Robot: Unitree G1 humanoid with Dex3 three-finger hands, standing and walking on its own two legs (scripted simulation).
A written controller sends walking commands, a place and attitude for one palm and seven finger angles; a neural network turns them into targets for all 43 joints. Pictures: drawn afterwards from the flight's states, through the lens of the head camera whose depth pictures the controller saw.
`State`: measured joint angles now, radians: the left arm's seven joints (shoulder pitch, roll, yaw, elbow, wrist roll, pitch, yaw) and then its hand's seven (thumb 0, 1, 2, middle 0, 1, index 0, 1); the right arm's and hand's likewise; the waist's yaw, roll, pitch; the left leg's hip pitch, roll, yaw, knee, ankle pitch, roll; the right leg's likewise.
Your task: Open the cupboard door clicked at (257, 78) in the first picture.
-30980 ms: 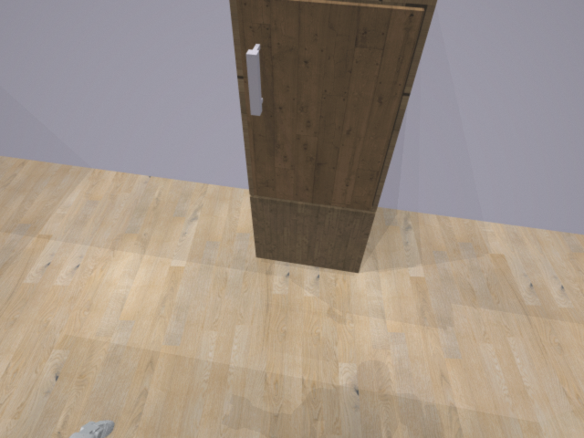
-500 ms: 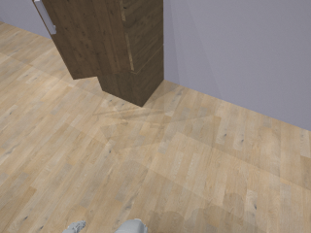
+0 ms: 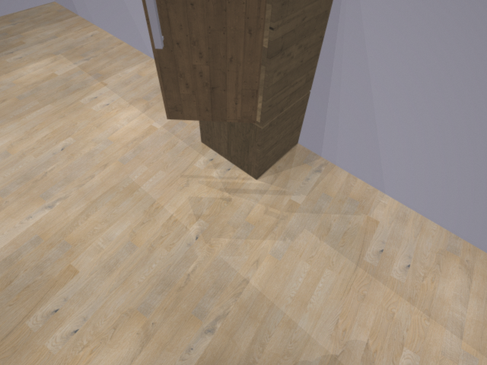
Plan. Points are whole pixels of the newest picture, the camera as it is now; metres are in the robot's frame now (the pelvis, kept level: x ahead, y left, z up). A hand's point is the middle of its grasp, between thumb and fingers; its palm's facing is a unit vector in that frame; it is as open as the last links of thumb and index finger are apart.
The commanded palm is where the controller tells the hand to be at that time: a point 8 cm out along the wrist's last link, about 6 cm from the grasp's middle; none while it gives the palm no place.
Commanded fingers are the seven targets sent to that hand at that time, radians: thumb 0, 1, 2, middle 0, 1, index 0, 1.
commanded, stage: take the last steps up to it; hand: left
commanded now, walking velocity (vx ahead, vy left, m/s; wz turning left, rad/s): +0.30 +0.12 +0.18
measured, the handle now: (156, 20) +1.05 +0.36 +0.05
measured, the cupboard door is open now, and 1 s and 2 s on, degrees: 40 40 40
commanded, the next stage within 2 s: come to a stop and stand still in 1.24 s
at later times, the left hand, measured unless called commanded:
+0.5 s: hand out of the picture +0.03 +0.20 -0.18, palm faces +0.22 -0.96 -0.14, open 7.4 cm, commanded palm none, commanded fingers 0.00 0.90 0.90 -0.20 -0.30 -0.20 -0.30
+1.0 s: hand (140, 241) +0.38 +0.27 -0.16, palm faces +0.09 -0.97 -0.21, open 7.4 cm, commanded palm none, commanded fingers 0.00 0.90 0.90 -0.20 -0.30 -0.20 -0.30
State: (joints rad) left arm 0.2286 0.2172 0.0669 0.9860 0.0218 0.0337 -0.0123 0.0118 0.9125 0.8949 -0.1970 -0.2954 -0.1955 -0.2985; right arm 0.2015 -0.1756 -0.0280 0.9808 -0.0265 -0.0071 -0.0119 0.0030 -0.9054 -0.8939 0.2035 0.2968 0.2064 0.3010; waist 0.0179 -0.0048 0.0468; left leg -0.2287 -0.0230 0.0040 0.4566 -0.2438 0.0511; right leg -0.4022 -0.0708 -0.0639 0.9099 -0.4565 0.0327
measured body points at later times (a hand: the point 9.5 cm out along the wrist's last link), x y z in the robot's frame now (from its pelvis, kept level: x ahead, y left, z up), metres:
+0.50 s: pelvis +0.13 +0.05 -0.01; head +0.17 +0.07 +0.43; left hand +0.02 +0.25 -0.17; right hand +0.24 -0.18 -0.16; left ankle +0.21 +0.18 -0.74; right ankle +0.03 -0.13 -0.74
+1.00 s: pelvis +0.30 +0.08 -0.01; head +0.32 +0.07 +0.44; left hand +0.38 +0.32 -0.14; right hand +0.29 -0.15 -0.17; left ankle +0.24 +0.19 -0.69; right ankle +0.32 -0.01 -0.74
